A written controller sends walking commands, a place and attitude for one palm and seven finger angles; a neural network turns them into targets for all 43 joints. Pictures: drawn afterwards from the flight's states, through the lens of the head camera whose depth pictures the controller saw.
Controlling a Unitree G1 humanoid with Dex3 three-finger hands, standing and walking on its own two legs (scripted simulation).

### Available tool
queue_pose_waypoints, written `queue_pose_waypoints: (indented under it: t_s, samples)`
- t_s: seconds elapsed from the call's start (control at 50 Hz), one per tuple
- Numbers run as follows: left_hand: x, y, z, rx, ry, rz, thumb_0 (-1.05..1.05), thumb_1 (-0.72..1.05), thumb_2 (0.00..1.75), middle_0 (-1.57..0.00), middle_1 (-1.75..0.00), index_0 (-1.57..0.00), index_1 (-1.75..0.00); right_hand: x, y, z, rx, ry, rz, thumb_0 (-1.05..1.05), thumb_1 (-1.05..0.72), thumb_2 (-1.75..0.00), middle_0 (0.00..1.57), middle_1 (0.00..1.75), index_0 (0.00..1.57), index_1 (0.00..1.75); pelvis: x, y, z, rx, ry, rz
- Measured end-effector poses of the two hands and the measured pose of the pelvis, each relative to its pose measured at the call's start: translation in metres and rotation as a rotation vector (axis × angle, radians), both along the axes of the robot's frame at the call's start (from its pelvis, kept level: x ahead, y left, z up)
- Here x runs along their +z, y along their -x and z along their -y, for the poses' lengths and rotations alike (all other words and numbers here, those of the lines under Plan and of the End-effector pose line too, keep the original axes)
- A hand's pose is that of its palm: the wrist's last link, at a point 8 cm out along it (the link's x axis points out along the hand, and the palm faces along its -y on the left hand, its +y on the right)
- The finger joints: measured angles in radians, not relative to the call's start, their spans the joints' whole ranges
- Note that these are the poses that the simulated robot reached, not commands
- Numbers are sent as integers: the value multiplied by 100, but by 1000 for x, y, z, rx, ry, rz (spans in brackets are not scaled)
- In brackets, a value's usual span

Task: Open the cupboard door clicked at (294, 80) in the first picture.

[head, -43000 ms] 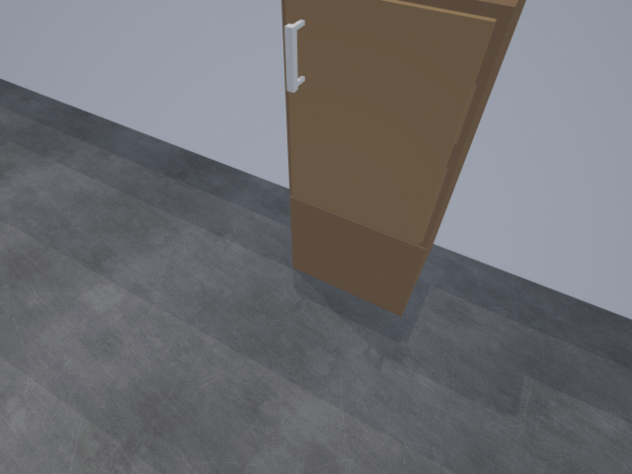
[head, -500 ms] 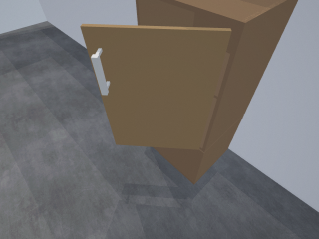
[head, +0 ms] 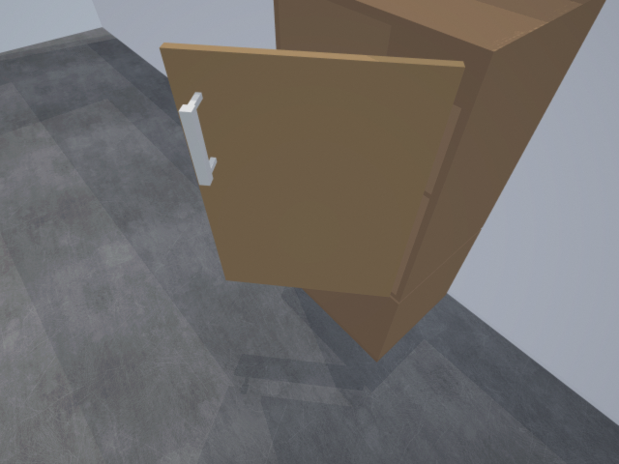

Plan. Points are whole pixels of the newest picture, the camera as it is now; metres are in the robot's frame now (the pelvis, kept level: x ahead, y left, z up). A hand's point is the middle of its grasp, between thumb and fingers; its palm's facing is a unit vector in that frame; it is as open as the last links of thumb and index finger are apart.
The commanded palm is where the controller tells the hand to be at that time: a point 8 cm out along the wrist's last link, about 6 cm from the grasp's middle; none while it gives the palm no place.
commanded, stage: come to a stop and stand still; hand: left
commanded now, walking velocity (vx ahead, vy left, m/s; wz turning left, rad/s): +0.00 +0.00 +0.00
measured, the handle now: (201, 140) +0.56 +0.21 +0.11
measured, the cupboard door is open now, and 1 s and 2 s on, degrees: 42 42 42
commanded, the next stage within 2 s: look again from close up in 0.18 s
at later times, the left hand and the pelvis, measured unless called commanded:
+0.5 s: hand out of the picture +0.02 +0.21 -0.18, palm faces +0.00 -0.98 -0.21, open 7.4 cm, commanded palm none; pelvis +0.00 +0.04 -0.01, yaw -1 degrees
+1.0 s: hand out of the picture -0.09 +0.25 -0.18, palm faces +0.01 -0.98 -0.20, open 7.4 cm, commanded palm none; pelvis -0.05 +0.07 +0.00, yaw -1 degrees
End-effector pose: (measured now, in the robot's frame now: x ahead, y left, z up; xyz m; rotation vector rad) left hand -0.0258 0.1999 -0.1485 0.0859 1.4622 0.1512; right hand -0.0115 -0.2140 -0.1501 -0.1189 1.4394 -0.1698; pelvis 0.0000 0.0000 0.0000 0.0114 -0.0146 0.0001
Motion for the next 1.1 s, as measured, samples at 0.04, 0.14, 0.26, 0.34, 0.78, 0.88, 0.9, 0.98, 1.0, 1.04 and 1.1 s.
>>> queue_pose_waypoints:
  t_s: [0.04,0.14,0.26,0.34,0.78,0.88,0.9,0.98,1.0,1.04,1.1]
  samples:
    - [-1,-2,0,-1,3,0,0,91,89,-20,-30,-20,-30,1,-5,1,2,8,8,1,-92,-90,20,30,20,30,0,-2,-1,-1,0,0]
    - [-1,-8,-5,-6,-1,1,1,91,89,-20,-30,-20,-30,2,-14,2,5,19,19,1,-92,-90,20,30,20,30,0,-7,-3,-3,-1,-2]
    - [0,-18,-15,-15,-17,11,0,91,89,-20,-30,-20,-30,3,-17,-1,4,20,18,1,-92,-90,20,30,20,30,0,-11,-7,-6,-2,-5]
    - [3,-24,-25,-50,-46,37,0,91,89,-20,-30,-20,-30,2,-22,-3,3,22,38,1,-93,-90,20,30,20,30,-1,-8,-14,-23,15,-19]
    - [-4,-10,-104,-101,-60,156,0,91,89,-20,-30,-20,-30,14,-2,-51,31,53,199,1,-93,-90,20,30,20,30,-6,40,-70,-32,23,17]
    - [-2,23,-110,-86,-62,98,0,91,89,-20,-30,-20,-30,14,15,-52,35,50,162,1,-92,-90,20,30,20,30,-4,49,-73,-24,21,5]
    - [-1,31,-110,-81,-61,83,0,91,89,-20,-30,-20,-30,14,18,-52,35,48,152,1,-92,-90,20,30,20,30,-4,50,-73,-22,21,3]
    - [1,62,-105,-52,-50,18,0,91,89,-20,-30,-19,-30,14,30,-52,36,41,111,1,-91,-90,20,30,20,30,-1,52,-72,-13,23,-6]
    - [2,70,-102,-43,-46,2,0,91,89,-20,-30,-19,-30,14,32,-51,36,39,103,1,-91,-90,20,30,20,30,-1,53,-71,-12,23,-7]
    - [2,85,-97,-25,-35,-30,0,91,89,-20,-30,-19,-30,14,34,-50,37,37,90,1,-91,-90,20,30,20,30,0,53,-68,-8,24,-8]
    - [3,107,-86,7,-16,-76,0,91,89,-20,-30,-19,-30,12,35,-47,38,36,81,1,-91,-90,20,30,20,30,-1,53,-65,-4,24,-9]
